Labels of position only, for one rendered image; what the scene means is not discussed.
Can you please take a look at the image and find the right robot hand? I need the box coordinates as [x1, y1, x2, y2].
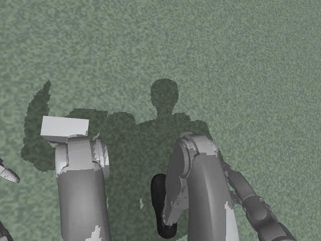
[221, 161, 257, 205]

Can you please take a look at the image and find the left robot hand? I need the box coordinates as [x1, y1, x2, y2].
[0, 158, 20, 183]

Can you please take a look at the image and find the left robot arm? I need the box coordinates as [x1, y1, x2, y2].
[0, 221, 13, 241]

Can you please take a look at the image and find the carton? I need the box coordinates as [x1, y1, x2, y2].
[41, 116, 89, 144]

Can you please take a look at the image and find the right robot foot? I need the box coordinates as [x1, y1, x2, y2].
[150, 174, 177, 239]

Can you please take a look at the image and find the right robot arm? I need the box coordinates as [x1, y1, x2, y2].
[242, 195, 297, 241]

